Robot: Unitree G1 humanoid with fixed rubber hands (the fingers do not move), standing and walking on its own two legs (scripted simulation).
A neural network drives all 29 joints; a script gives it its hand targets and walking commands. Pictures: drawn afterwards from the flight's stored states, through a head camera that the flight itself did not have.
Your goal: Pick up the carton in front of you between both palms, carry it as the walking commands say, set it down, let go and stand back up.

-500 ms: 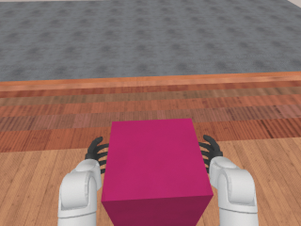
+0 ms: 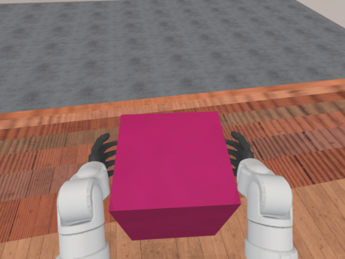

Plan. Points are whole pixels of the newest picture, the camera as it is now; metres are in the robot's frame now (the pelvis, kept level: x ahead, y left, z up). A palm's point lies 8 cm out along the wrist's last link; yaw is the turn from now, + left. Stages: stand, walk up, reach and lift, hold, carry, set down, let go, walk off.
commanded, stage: carry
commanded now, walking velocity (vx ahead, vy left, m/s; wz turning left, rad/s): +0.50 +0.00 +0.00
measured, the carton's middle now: (171, 180) +0.29 -0.01 +0.03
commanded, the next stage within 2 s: none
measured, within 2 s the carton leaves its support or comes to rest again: neither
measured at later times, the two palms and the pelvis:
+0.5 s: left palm (114, 71) +0.66 +0.15 +0.09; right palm (203, 67) +0.68 -0.15 +0.08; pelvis +0.31 -0.03 +0.00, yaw +2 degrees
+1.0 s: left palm (121, 44) +1.00 +0.17 +0.01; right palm (186, 45) +0.98 -0.13 +0.01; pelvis +0.64 +0.03 -0.14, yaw +1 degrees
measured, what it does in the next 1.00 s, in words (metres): goes down: right foot, then left foot 0.14 m lower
